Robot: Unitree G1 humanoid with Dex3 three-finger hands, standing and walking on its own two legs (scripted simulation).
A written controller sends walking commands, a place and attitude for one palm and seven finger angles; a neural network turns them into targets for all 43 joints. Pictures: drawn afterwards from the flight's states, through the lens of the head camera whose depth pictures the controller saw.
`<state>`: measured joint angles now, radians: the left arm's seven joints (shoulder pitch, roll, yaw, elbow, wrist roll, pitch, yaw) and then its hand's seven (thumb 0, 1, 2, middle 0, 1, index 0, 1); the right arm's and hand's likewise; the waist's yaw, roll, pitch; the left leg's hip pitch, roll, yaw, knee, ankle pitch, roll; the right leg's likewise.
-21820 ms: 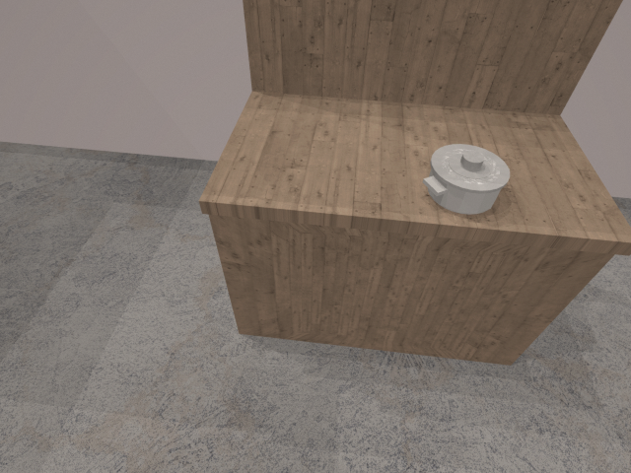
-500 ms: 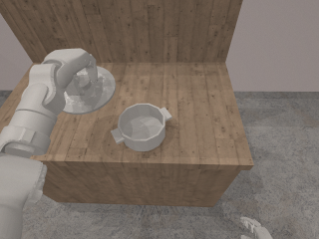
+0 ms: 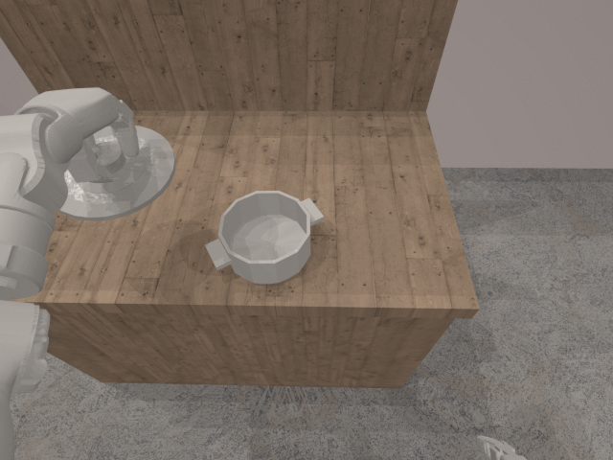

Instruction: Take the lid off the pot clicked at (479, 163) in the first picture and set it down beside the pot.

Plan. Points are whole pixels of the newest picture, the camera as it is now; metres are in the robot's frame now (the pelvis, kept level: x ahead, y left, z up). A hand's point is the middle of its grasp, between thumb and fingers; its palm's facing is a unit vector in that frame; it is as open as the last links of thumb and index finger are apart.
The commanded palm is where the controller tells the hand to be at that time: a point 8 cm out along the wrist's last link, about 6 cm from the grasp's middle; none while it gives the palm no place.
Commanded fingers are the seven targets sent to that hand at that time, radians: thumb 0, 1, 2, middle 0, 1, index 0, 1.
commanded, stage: move the lid sideways beside the pot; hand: left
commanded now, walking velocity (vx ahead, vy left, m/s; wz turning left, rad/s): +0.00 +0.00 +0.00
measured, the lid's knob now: (105, 158) +0.47 +0.29 +0.13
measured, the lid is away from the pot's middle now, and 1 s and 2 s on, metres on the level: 0.20 0.24 0.23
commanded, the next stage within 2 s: lower the lid onto the table in 0.50 s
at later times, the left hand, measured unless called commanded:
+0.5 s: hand (53, 154) +0.44 +0.33 +0.16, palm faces -0.34 -0.06 -0.94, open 7.2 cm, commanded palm +0.45 +0.32 +0.22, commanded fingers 0.00 0.72 0.83 -0.89 -1.06 -0.90 -1.07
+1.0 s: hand (71, 164) +0.45 +0.33 +0.13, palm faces -0.37 -0.07 -0.93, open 7.2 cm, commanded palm +0.46 +0.32 +0.19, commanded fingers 0.00 0.72 0.83 -0.89 -1.06 -0.90 -1.07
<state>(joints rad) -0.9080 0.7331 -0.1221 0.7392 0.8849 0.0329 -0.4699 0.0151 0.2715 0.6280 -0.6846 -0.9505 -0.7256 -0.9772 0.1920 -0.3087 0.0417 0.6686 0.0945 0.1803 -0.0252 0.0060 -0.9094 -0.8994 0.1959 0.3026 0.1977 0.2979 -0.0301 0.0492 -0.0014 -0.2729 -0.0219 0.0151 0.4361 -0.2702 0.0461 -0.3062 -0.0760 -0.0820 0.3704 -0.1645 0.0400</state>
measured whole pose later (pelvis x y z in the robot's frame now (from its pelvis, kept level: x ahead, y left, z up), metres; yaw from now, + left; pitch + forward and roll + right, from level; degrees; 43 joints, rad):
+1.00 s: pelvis +0.01 +0.02 +0.00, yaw +0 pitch +9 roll -2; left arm -0.92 0.81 -0.02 0.85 0.90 -0.14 -0.46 0.02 0.27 0.63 -0.68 -0.95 -0.73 -0.98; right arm 0.22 -0.30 0.03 0.69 0.08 0.19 -0.02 0.00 -0.91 -0.90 0.20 0.30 0.20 0.30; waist -0.04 0.03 -0.01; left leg -0.34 -0.03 0.02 0.47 -0.30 0.07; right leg -0.35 -0.08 -0.08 0.36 -0.17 0.04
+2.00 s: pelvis +0.02 +0.01 -0.01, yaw -1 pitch +13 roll -2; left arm -0.87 0.79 0.00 0.98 0.95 -0.22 -0.36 0.02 0.28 0.63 -0.68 -0.95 -0.72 -0.98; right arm 0.28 -0.30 0.02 0.73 0.08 0.19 -0.05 0.00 -0.91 -0.90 0.20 0.30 0.20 0.30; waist -0.07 0.02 -0.03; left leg -0.42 -0.02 0.02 0.52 -0.32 0.06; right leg -0.44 -0.07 -0.06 0.41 -0.19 0.04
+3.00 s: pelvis +0.01 +0.02 -0.02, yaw -2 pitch +18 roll -4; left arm -0.85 0.84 0.05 1.09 1.00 -0.28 -0.30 0.02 0.28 0.63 -0.67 -0.95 -0.72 -0.98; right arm 0.32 -0.29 0.02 0.73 0.06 0.18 -0.07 0.00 -0.91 -0.90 0.20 0.30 0.20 0.30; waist -0.11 0.00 -0.06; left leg -0.62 0.00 0.03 0.70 -0.39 0.07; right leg -0.62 -0.05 -0.04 0.55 -0.23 0.03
